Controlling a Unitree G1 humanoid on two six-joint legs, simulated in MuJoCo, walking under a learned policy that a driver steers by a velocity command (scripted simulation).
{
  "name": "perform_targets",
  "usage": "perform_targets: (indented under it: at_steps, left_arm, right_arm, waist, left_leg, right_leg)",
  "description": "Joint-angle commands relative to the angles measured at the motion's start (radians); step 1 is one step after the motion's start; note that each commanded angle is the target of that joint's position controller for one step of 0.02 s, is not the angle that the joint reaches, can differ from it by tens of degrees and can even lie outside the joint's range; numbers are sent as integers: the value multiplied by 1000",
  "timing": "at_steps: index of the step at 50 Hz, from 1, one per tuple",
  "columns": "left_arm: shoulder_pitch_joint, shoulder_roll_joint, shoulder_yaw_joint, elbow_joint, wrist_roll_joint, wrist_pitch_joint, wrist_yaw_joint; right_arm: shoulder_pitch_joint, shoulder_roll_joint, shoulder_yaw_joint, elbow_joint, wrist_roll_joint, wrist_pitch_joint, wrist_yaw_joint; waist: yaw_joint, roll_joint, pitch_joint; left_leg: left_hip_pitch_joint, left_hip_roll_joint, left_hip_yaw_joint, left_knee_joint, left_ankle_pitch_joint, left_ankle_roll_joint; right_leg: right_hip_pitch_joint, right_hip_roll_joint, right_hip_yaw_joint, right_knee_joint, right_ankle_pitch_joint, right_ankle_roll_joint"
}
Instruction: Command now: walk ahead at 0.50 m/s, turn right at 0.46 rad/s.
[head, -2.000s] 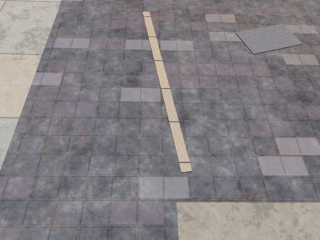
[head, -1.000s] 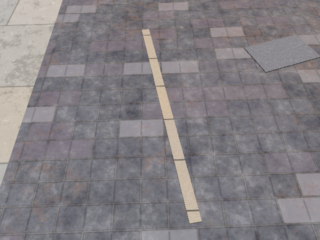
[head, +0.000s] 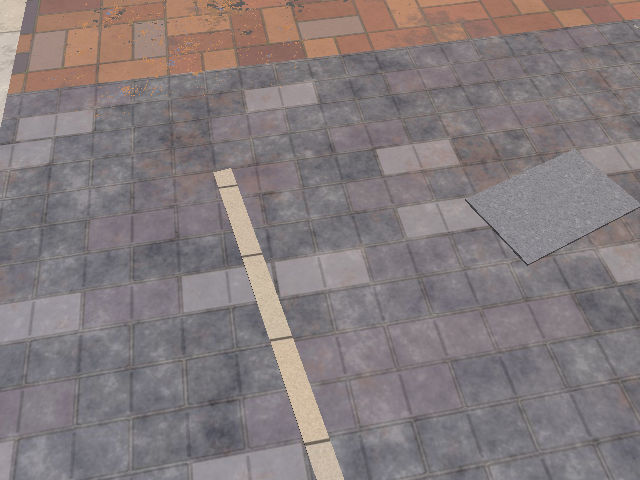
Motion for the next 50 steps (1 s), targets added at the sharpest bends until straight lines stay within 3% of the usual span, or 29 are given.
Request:
perform_targets:
  at_steps: [1, 2, 3, 4, 5, 6, 7, 9, 12, 18, 23, 25, 27, 28, 29, 30, 31, 32, 33, 35, 39, 45, 50]
  left_arm:
    - [208, 115, 45, 11, 8, -20, 9]
    - [372, 186, 73, 54, 23, -24, 19]
    - [403, 302, 105, 45, 21, -19, 31]
    - [400, 285, 102, 49, -15, -2, 30]
    - [322, 261, 95, 45, -20, 1, 36]
    - [275, 204, 82, 41, -21, -1, 36]
    - [237, 174, 74, 38, -23, -6, 38]
    - [220, 147, 62, 38, -32, -21, 43]
    - [267, 191, 71, 46, -35, -38, 41]
    - [382, 201, 74, 50, -32, -28, 40]
    - [436, 217, 76, 44, -16, -22, 51]
    - [395, 235, 81, 28, -13, -23, 59]
    - [335, 258, 85, 9, -15, -31, 51]
    - [327, 232, 78, -2, -25, -41, 41]
    - [374, 131, 53, -39, -51, -47, 38]
    - [445, 149, 55, -62, -47, -39, 40]
    - [419, 200, 61, -23, -19, -20, 47]
    - [347, 193, 60, -25, -10, -15, 34]
    - [324, 170, 57, -33, -9, -10, 25]
    - [313, 153, 54, -40, 9, 14, 8]
    - [214, 138, 46, -91, 5, 33, -14]
    - [14, 104, 21, -166, 0, 25, -37]
    - [-84, 119, 19, -213, 11, 25, -44]
  right_arm:
    - [26, -188, -38, -30, 1, 14, -12]
    - [4, -183, -35, -61, 6, 14, -8]
    - [47, -82, -17, -126, 25, 6, 17]
    - [-66, -158, -34, -151, 13, -7, 23]
    - [-144, -149, -30, -186, 18, -21, 28]
    - [-152, -145, -28, -187, 18, -29, 28]
    - [-152, -139, -30, -183, 7, -21, 25]
    - [-125, -118, -27, -189, -20, 20, 28]
    - [-175, -102, -23, -221, -25, 53, 37]
    - [-417, -111, -14, -315, -13, 57, 45]
    - [-534, -127, -4, -377, -1, 41, 49]
    - [-479, -150, -9, -376, 2, 31, 47]
    - [-277, -195, -28, -319, 4, 15, 31]
    - [-134, -242, -44, -294, -10, 1, 16]
    - [-10, -327, -61, -303, -36, 3, -1]
    - [-61, -351, -72, -298, -24, 22, 4]
    - [-148, -245, -53, -322, -16, 32, 9]
    - [-198, -169, -35, -328, -7, 32, 13]
    - [-219, -144, -26, -322, -10, 30, 14]
    - [-190, -143, -24, -292, -4, 15, 14]
    - [-137, -162, -35, -262, 10, -14, 26]
    - [-90, -176, -41, -230, 8, -10, 27]
    - [-18, -221, -54, -196, 7, 12, 15]
  waist:
    - [132, 97, -113]
    - [205, 43, -206]
    - [157, -206, -311]
    - [175, -96, -335]
    - [146, -53, -181]
    - [110, 25, -110]
    - [71, 53, -57]
    - [25, 28, -59]
    - [23, 3, -43]
    - [111, -42, -13]
    - [148, -57, -8]
    - [106, -71, -15]
    - [8, -48, -99]
    - [-58, 18, -198]
    - [-73, 166, -355]
    - [4, 351, -403]
    - [29, 145, -232]
    - [24, 43, -118]
    - [42, 49, -65]
    - [58, 112, -34]
    - [59, 104, -34]
    - [24, 101, 9]
    - [-1, 102, 29]
  left_leg:
    - [-36, 272, -4, 430, 1140, 81]
    - [-243, 249, 3, 704, 887, 54]
    - [-690, 49, -5, 1116, 53, -3]
    - [-833, 6, -223, 1223, -92, 0]
    - [-906, 76, -251, 1181, 9, 8]
    - [-860, 111, -245, 1089, 78, 7]
    - [-802, 133, -246, 1017, 90, -4]
    - [-704, 145, -245, 927, 85, -35]
    - [-720, 143, -214, 811, 133, -71]
    - [-800, 118, -208, 534, 355, -89]
    - [-780, 70, -215, 386, 346, -66]
    - [-654, 52, -228, 307, 298, -42]
    - [-354, 7, -208, 224, 256, -5]
    - [-128, 104, -294, 192, 223, 33]
    - [127, 389, -609, 160, 54, 93]
    - [160, 508, -1003, 29, 1, 188]
    - [13, 469, -891, 28, -114, 179]
    - [-121, 408, -723, 9, -69, 159]
    - [-205, 360, -595, -21, 48, 132]
    - [-277, 306, -434, -47, 222, 111]
    - [-247, 315, -297, -90, 397, 134]
    - [-225, 273, -98, -101, 476, 106]
    - [-105, 317, -27, -27, 633, 80]
  right_leg:
    - [264, 106, -53, -81, -76, -77]
    - [522, -1, 114, -116, -116, -136]
    - [848, -313, 652, -174, -100, -310]
    - [862, -332, 837, -294, -78, -322]
    - [745, -308, 665, -309, -26, -285]
    - [616, -272, 573, -330, 76, -242]
    - [507, -223, 494, -344, 172, -207]
    - [403, -159, 405, -364, 261, -181]
    - [355, -118, 365, -387, 289, -175]
    - [431, -84, 389, -375, 271, -113]
    - [538, -110, 448, -295, 371, -101]
    - [516, -117, 471, -249, 406, -70]
    - [442, -67, 451, -65, 536, -27]
    - [340, 0, 400, 151, 429, -2]
    - [140, 92, 289, 449, -22, 27]
    - [-58, 155, 221, 610, -438, 32]
    - [-118, 60, 231, 682, -352, 29]
    - [-106, 28, 217, 652, -268, 36]
    - [-79, -1, 206, 607, -229, 43]
    - [-45, -29, 187, 573, -203, 60]
    - [-133, -51, 173, 537, -107, 79]
    - [-121, -59, 94, 228, 96, 87]
    - [-51, -24, 5, 50, -18, 29]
